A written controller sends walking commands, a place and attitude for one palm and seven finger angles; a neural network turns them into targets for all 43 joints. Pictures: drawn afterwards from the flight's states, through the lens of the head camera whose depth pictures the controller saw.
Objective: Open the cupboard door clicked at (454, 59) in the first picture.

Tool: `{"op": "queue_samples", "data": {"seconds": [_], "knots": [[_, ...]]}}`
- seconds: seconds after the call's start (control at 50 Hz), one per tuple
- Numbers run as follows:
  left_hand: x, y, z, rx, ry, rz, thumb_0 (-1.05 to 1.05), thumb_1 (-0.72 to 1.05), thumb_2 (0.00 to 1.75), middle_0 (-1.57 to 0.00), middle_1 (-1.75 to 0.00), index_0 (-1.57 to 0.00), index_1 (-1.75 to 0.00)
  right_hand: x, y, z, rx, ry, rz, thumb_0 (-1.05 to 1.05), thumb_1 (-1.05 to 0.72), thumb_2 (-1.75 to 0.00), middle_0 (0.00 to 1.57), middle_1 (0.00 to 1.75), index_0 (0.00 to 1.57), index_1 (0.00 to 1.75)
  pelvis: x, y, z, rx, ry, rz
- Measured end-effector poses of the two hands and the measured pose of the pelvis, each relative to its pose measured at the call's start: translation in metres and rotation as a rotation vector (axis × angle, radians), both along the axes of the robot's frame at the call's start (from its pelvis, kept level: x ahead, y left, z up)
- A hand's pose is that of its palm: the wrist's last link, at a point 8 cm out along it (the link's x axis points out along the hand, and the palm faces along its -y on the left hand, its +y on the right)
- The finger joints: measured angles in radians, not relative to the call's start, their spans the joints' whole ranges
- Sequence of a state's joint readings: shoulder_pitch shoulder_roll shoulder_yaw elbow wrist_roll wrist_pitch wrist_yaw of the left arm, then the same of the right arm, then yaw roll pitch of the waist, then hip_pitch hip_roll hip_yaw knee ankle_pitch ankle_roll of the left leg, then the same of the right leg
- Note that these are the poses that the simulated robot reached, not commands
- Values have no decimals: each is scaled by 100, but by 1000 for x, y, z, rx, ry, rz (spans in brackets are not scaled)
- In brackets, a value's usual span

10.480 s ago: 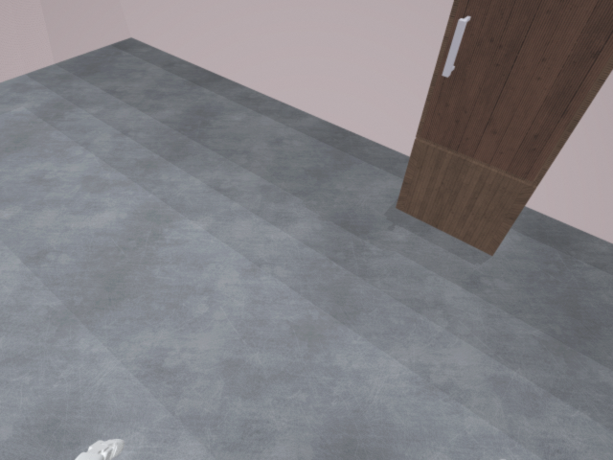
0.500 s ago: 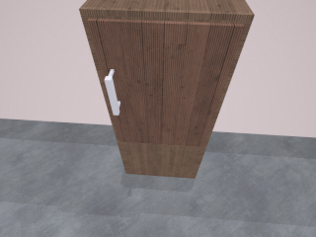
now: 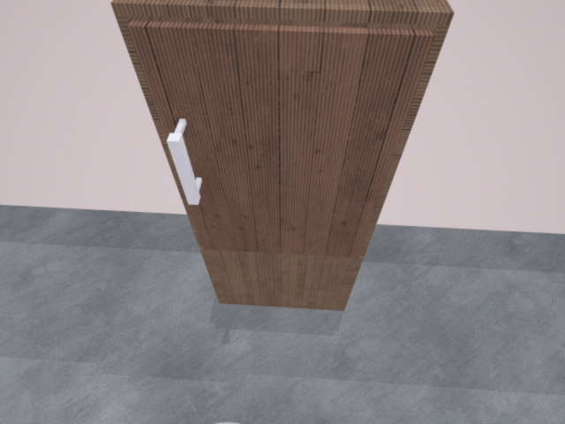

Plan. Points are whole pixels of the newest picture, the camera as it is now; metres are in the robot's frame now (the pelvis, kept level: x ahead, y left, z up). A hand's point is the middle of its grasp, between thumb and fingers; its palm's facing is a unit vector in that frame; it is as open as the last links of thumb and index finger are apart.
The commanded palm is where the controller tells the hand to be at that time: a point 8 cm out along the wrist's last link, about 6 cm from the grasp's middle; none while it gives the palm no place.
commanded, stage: come to a stop and stand still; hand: left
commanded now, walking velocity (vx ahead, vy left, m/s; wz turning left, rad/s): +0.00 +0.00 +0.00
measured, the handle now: (188, 164) +0.53 +0.23 +0.02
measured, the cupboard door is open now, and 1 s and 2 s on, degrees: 0 0 0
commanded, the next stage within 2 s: look again from close up in 1.08 s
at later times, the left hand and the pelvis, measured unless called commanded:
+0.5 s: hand out of the picture +0.06 +0.17 -0.16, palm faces -0.02 -0.97 -0.25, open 7.4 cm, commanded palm none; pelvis +0.00 -0.03 +0.01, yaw +0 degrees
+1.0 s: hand out of the picture +0.06 +0.18 -0.16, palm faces +0.02 -0.97 -0.25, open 7.4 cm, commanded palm none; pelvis +0.03 -0.03 +0.01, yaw +0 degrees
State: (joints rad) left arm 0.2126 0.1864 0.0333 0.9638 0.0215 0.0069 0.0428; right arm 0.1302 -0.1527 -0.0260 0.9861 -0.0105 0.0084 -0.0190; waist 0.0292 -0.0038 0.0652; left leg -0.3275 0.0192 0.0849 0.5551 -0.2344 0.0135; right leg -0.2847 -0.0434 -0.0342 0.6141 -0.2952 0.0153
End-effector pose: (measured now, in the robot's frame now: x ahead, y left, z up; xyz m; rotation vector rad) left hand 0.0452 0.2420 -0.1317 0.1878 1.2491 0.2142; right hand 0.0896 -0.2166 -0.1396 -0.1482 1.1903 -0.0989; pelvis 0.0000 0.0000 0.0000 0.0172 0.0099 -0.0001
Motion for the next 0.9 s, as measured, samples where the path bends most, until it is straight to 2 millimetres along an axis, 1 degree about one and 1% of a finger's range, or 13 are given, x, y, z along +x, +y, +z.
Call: {"op": "queue_samples", "data": {"seconds": [0.04,0.12,0.2,0.28,0.4,0.48,0.54,0.62,0.74,0.9], "knots": [[3,-7,0,11,-20,-19,0,91,90,-20,-30,-19,-30,-4,-9,-5,13,-9,-15,-1,-92,-90,21,30,20,30,-2,-6,-4,-8,0,-10],[7,-18,2,4,-48,-58,0,91,90,-20,-30,-20,-30,-15,-23,-7,13,-30,-45,0,-92,-90,20,30,20,30,-2,-10,-6,-25,-21,2],[15,-24,4,-5,-69,-72,0,91,90,-20,-30,-20,-30,-36,-29,-4,4,-16,-61,0,-92,-90,20,30,20,30,0,-15,-4,-6,-37,-1],[20,-29,9,-13,-80,-86,0,91,90,-20,-30,-20,-30,-59,-33,-3,1,47,-56,0,-91,-90,20,30,20,30,-2,-19,0,-7,-31,-2],[15,-29,10,-12,-42,-89,0,91,90,-20,-30,-20,-30,-86,-37,-1,-1,139,-56,0,-91,-90,20,30,20,30,0,-25,5,-5,-21,-3],[9,-28,9,-11,-5,-80,0,91,90,-20,-30,-20,-30,-93,-41,1,-9,178,-57,0,-91,-90,20,30,20,30,4,-28,7,-5,-21,-4],[5,-26,8,-10,17,-71,0,91,90,-20,-30,-20,-30,-91,-44,2,-18,187,-55,0,-91,-90,20,30,20,30,7,-29,8,-5,-22,-4],[2,-24,8,-8,35,-59,0,91,90,-20,-30,-20,-30,-79,-50,4,-32,176,-44,0,-91,-90,20,30,20,30,11,-30,9,-6,-25,-3],[2,-22,7,-8,48,-47,0,91,90,-20,-30,-20,-30,-49,-55,8,-51,129,-21,0,-91,-90,20,30,20,30,17,-31,10,-6,-26,-2],[5,-21,6,-13,52,-35,0,91,90,-20,-30,-20,-30,-11,-58,14,-68,64,9,0,-91,-90,20,30,20,30,24,-30,11,-6,-24,0]]}}
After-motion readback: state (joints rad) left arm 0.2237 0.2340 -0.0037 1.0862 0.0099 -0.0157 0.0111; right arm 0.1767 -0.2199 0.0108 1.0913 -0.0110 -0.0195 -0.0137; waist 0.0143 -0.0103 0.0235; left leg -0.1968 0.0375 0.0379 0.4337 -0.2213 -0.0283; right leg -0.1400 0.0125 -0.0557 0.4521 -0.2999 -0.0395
